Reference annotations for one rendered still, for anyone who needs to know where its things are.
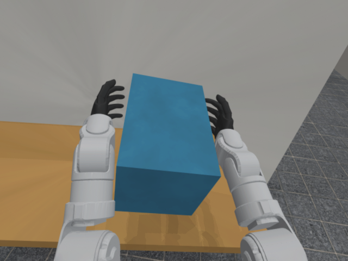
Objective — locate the robot left forearm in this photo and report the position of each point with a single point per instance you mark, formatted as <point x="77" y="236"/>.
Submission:
<point x="91" y="197"/>

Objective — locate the carton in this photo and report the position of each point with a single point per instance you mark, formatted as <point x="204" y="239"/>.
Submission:
<point x="167" y="162"/>

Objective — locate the table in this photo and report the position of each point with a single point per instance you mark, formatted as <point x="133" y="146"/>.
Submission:
<point x="35" y="184"/>

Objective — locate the robot left upper arm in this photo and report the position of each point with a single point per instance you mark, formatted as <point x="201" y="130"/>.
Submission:
<point x="94" y="245"/>

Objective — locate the robot right forearm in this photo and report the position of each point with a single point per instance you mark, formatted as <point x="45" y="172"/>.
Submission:
<point x="255" y="207"/>

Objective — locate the robot right hand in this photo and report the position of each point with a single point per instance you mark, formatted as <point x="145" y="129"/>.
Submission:
<point x="223" y="115"/>

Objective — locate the robot right upper arm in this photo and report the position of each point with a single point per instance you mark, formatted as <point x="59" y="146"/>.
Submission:
<point x="271" y="245"/>

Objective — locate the robot left hand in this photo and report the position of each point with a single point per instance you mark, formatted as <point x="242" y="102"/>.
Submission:
<point x="101" y="106"/>

